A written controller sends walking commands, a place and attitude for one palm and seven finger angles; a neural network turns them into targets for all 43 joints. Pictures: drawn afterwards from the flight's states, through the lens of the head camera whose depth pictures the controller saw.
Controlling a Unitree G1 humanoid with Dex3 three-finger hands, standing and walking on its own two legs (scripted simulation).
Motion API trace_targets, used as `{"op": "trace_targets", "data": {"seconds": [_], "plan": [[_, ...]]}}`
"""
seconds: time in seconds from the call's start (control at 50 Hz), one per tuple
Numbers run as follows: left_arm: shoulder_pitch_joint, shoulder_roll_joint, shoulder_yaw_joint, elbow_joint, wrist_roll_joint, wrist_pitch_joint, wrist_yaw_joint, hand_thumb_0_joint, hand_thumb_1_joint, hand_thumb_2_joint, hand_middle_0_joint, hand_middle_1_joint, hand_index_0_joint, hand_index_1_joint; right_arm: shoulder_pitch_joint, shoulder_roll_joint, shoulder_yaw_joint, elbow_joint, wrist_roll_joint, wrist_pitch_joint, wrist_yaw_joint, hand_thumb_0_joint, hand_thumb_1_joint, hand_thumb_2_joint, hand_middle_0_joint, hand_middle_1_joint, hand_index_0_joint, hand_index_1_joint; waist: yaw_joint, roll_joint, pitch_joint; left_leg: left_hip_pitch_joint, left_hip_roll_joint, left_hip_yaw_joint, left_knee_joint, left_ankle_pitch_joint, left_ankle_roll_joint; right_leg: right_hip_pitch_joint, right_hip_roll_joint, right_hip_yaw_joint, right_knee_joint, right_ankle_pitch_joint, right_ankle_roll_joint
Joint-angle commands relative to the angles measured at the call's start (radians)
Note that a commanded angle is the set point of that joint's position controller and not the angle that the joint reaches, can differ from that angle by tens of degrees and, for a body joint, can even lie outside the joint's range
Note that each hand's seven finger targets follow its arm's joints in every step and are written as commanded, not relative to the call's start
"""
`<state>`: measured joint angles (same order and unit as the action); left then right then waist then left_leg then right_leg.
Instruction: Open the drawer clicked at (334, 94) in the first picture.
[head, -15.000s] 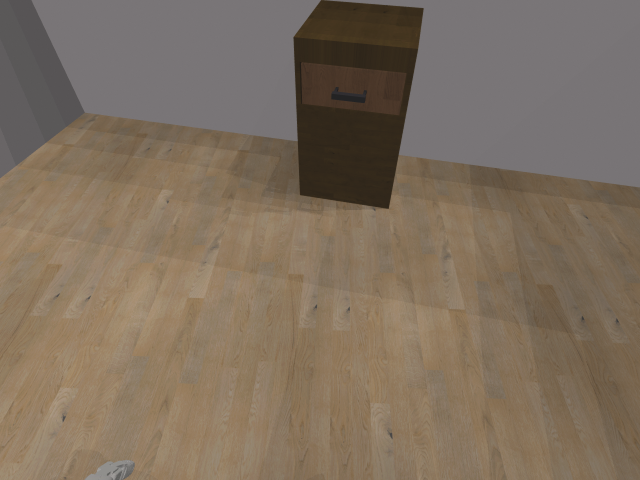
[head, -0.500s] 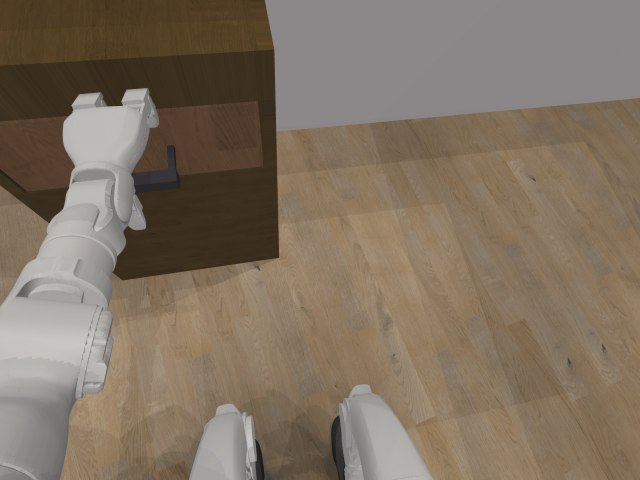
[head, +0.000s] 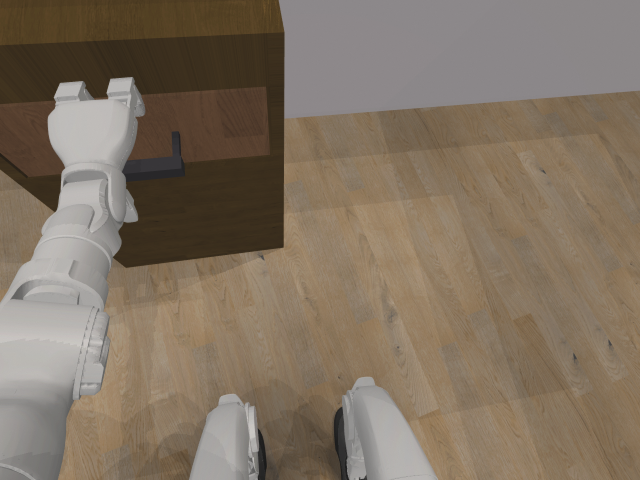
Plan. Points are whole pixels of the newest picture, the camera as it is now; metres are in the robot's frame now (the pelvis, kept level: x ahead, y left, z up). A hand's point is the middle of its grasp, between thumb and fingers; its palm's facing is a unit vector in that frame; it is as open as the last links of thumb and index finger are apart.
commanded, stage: move the hooked fingers above the handle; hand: left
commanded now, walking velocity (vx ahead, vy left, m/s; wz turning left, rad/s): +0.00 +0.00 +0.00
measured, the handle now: (138, 156) +0.57 +0.21 -0.08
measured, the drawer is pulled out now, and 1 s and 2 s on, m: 0.00 0.00 0.00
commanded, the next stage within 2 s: lift the fingers back up to retry in 0.96 s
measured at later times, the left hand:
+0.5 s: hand (90, 171) +0.52 +0.25 -0.03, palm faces +0.00 +0.05 -1.00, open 13.8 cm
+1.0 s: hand (98, 188) +0.50 +0.25 -0.05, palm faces -0.11 +0.02 -0.99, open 13.8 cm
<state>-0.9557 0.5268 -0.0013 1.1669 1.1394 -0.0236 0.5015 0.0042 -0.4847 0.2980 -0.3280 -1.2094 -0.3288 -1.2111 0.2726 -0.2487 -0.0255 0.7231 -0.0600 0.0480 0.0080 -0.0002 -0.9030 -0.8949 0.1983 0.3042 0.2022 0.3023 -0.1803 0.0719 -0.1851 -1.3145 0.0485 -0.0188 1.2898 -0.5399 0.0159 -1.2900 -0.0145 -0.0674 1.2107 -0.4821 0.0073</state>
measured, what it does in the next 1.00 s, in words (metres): stands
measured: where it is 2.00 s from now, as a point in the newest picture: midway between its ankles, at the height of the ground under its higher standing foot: (303, 479)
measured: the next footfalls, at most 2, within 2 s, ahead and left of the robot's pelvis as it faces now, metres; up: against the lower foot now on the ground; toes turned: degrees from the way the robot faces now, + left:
none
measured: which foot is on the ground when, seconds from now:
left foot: down 0.00-1.00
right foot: down 0.00-1.00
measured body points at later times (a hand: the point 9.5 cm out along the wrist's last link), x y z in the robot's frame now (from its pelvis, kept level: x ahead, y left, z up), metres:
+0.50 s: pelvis +0.00 +0.00 +0.00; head +0.18 +0.01 +0.41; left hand +0.51 +0.25 +0.02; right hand +0.01 -0.27 -0.14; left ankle +0.02 +0.11 -0.61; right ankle +0.03 -0.13 -0.61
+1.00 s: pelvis +0.00 +0.00 +0.01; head +0.19 -0.01 +0.41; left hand +0.50 +0.24 +0.01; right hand +0.02 -0.27 -0.13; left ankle +0.02 +0.11 -0.61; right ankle +0.03 -0.13 -0.61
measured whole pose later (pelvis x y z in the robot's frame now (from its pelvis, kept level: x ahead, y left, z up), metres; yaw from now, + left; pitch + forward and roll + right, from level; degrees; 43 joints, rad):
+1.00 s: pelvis +0.00 +0.00 +0.01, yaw -1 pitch +32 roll -2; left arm -0.83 0.53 0.08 1.11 1.11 0.04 0.46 0.01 -0.48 0.30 -0.36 -1.24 -0.32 -1.20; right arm 0.26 -0.26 -0.02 0.68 -0.04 0.09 0.01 0.00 -0.90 -0.90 0.20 0.30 0.20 0.30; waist -0.15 0.08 -0.14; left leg -1.27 0.05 0.03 1.25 -0.53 0.02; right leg -1.28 -0.01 -0.02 1.20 -0.47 0.02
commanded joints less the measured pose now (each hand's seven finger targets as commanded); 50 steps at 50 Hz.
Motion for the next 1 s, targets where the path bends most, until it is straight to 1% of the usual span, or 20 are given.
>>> {"op": "trace_targets", "data": {"seconds": [0.0,0.08,0.12,0.18,0.24,0.3,0.36,0.4,0.48,0.54,0.58,0.6,0.66,0.68,0.7,0.74,0.78,0.86,0.92,0.98], "plan": [[-0.323,0.174,0.003,-0.056,-0.012,0.087,-0.028,0.000,-0.500,0.300,-0.300,-1.200,-0.300,-1.200,0.226,-0.187,-0.049,-0.033,0.007,0.009,-0.001,0.000,-0.900,-0.900,0.200,0.300,0.200,0.300,-0.037,0.083,-0.480,0.447,-0.038,-0.012,-0.158,0.408,0.026,0.259,0.065,-0.008,-0.151,0.286,-0.040],[-0.307,0.221,0.023,-0.080,-0.018,0.073,-0.096,0.000,-0.500,0.300,-0.300,-1.200,-0.300,-1.200,0.228,-0.188,-0.042,-0.050,0.014,0.026,-0.014,0.000,-0.900,-0.900,0.200,0.300,0.200,0.300,-0.031,0.024,-0.475,0.395,-0.040,-0.002,-0.168,0.362,0.035,0.328,0.063,0.006,-0.160,0.295,-0.037],[-0.301,0.180,0.010,-0.162,-0.032,0.014,-0.116,0.000,-0.500,0.300,-0.300,-1.200,-0.300,-1.200,0.226,-0.177,-0.050,-0.062,0.012,0.015,-0.020,0.000,-0.900,-0.900,0.200,0.300,0.200,0.300,-0.026,0.041,-0.496,0.414,-0.040,0.000,-0.165,0.360,0.037,0.327,0.062,0.011,-0.163,0.293,-0.037],[-0.303,0.228,0.063,-0.276,-0.034,-0.095,-0.117,0.000,-0.500,0.300,-0.300,-1.200,-0.300,-1.200,0.221,-0.169,-0.057,-0.058,0.004,0.000,-0.029,0.000,-0.900,-0.900,0.200,0.300,0.200,0.300,-0.010,0.057,-0.553,0.445,-0.035,-0.012,-0.147,0.392,0.037,0.319,0.061,0.019,-0.141,0.307,-0.039],[-0.271,0.281,0.129,-0.335,-0.005,-0.155,-0.050,0.000,-0.500,0.300,-0.300,-1.200,-0.300,-1.200,0.211,-0.169,-0.062,-0.046,-0.003,-0.002,-0.027,0.000,-0.900,-0.900,0.200,0.300,0.200,0.300,0.019,0.090,-0.566,0.442,-0.032,-0.017,-0.130,0.415,0.032,0.285,0.061,0.017,-0.114,0.298,-0.043],[-0.256,0.328,0.185,-0.321,0.016,-0.133,0.046,0.000,-0.500,0.300,-0.300,-1.200,-0.300,-1.200,0.199,-0.177,-0.061,-0.031,-0.012,0.008,-0.013,0.000,-0.900,-0.900,0.200,0.300,0.200,0.300,0.040,0.103,-0.543,0.423,-0.032,-0.021,-0.122,0.436,0.022,0.254,0.061,0.010,-0.091,0.286,-0.046],[-0.276,0.292,0.152,-0.236,0.018,-0.051,0.107,0.000,-0.500,0.300,-0.300,-1.200,-0.300,-1.200,0.196,-0.184,-0.064,-0.025,-0.010,0.010,0.004,0.000,-0.900,-0.900,0.200,0.300,0.200,0.300,0.021,0.092,-0.512,0.392,-0.037,-0.010,-0.125,0.399,0.020,0.250,0.061,0.004,-0.100,0.266,-0.043],[-0.295,0.281,0.126,-0.188,0.013,0.008,0.103,0.000,-0.500,0.300,-0.300,-1.200,-0.300,-1.200,0.206,-0.194,-0.067,-0.023,-0.004,0.011,0.011,0.000,-0.900,-0.900,0.200,0.300,0.200,0.300,0.010,0.095,-0.552,0.427,-0.037,-0.013,-0.135,0.404,0.018,0.261,0.061,0.001,-0.107,0.274,-0.040],[-0.383,0.093,-0.042,-0.234,-0.039,0.061,-0.005,0.000,-0.500,0.300,-0.300,-1.200,-0.300,-1.200,0.240,-0.182,-0.087,-0.017,0.006,0.007,0.008,0.000,-0.900,-0.900,0.200,0.300,0.200,0.300,-0.053,0.095,-0.652,0.592,-0.029,-0.037,-0.157,0.478,0.015,0.282,0.065,-0.008,-0.154,0.322,-0.032],[-0.390,0.054,-0.078,-0.327,-0.094,0.023,-0.112,0.000,-0.500,0.300,-0.300,-1.200,-0.300,-1.200,0.253,-0.177,-0.094,-0.011,0.010,0.002,-0.008,0.000,-0.900,-0.900,0.200,0.300,0.200,0.300,-0.060,0.081,-0.686,0.654,-0.030,-0.041,-0.174,0.483,0.021,0.326,0.065,-0.003,-0.188,0.338,-0.029],[-0.385,0.126,-0.031,-0.337,-0.090,-0.029,-0.143,0.000,-0.500,0.300,-0.300,-1.200,-0.300,-1.200,0.253,-0.175,-0.084,-0.006,0.010,-0.003,-0.028,0.000,-0.900,-0.900,0.200,0.300,0.200,0.300,-0.055,0.047,-0.632,0.604,-0.033,-0.037,-0.175,0.455,0.029,0.338,0.062,0.008,-0.192,0.337,-0.030],[-0.391,0.154,-0.011,-0.341,-0.071,-0.058,-0.137,0.000,-0.500,0.300,-0.300,-1.200,-0.300,-1.200,0.251,-0.172,-0.080,-0.001,0.009,-0.006,-0.036,0.000,-0.900,-0.900,0.200,0.300,0.200,0.300,-0.047,0.073,-0.589,0.581,-0.034,-0.034,-0.175,0.443,0.029,0.313,0.060,0.009,-0.186,0.323,-0.033],[-0.317,0.228,0.075,-0.271,-0.007,-0.108,-0.064,0.000,-0.500,0.300,-0.300,-1.200,-0.300,-1.200,0.218,-0.169,-0.059,0.001,-0.003,-0.001,-0.035,0.000,-0.900,-0.900,0.200,0.300,0.200,0.300,-0.007,0.092,-0.450,0.480,-0.035,-0.027,-0.161,0.410,0.029,0.235,0.061,0.003,-0.156,0.263,-0.047],[-0.304,0.303,0.136,-0.255,0.006,-0.107,-0.031,0.000,-0.500,0.300,-0.300,-1.200,-0.300,-1.200,0.202,-0.173,-0.049,0.004,-0.008,0.006,-0.032,0.000,-0.900,-0.900,0.200,0.300,0.200,0.300,0.017,0.082,-0.415,0.429,-0.034,-0.019,-0.155,0.403,0.030,0.240,0.061,0.006,-0.142,0.261,-0.049],[-0.270,0.323,0.161,-0.233,0.016,-0.094,0.002,0.000,-0.500,0.300,-0.300,-1.200,-0.300,-1.200,0.186,-0.170,-0.041,-0.013,-0.012,0.013,-0.026,0.000,-0.900,-0.900,0.200,0.300,0.200,0.300,0.034,0.104,-0.403,0.389,-0.039,-0.012,-0.150,0.407,0.028,0.246,0.059,0.006,-0.124,0.265,-0.052],[-0.198,0.302,0.153,-0.152,0.021,-0.043,0.061,0.000,-0.500,0.300,-0.300,-1.200,-0.300,-1.200,0.159,-0.165,-0.035,-0.047,-0.012,0.019,-0.014,0.000,-0.900,-0.900,0.200,0.300,0.200,0.300,0.044,0.053,-0.374,0.302,-0.051,0.013,-0.141,0.378,0.032,0.286,0.059,0.012,-0.122,0.277,-0.049],[-0.139,0.310,0.154,-0.093,0.025,0.024,0.095,0.000,-0.500,0.300,-0.300,-1.200,-0.300,-1.200,0.140,-0.173,-0.032,-0.071,-0.010,0.025,-0.002,0.000,-0.900,-0.900,0.200,0.300,0.200,0.300,0.070,0.050,-0.406,0.287,-0.058,0.025,-0.147,0.389,0.026,0.336,0.059,0.017,-0.107,0.316,-0.050],[-0.212,0.369,0.153,-0.136,0.018,0.114,0.093,0.000,-0.500,0.300,-0.300,-1.200,-0.300,-1.200,0.161,-0.191,-0.039,-0.094,0.011,0.041,0.002,0.000,-0.900,-0.900,0.200,0.300,0.200,0.300,0.060,0.015,-0.561,0.336,-0.058,0.034,-0.162,0.418,0.027,0.461,0.056,0.030,-0.122,0.401,-0.034],[-0.291,0.365,0.156,-0.290,-0.036,0.080,0.016,0.000,-0.500,0.300,-0.300,-1.200,-0.300,-1.200,0.189,-0.190,-0.058,-0.086,0.017,0.031,-0.011,0.000,-0.900,-0.900,0.200,0.300,0.200,0.300,0.039,0.046,-0.747,0.447,-0.051,0.023,-0.158,0.456,0.031,0.532,0.052,0.041,-0.137,0.465,-0.022],[-0.400,0.194,0.017,-0.427,-0.066,-0.017,-0.069,0.000,-0.500,0.300,-0.300,-1.200,-0.300,-1.200,0.216,-0.172,-0.082,-0.055,0.018,-0.004,-0.032,0.000,-0.900,-0.900,0.200,0.300,0.200,0.300,-0.043,0.042,-0.770,0.562,-0.043,-0.009,-0.162,0.460,0.036,0.470,0.053,0.038,-0.171,0.441,-0.017]]}}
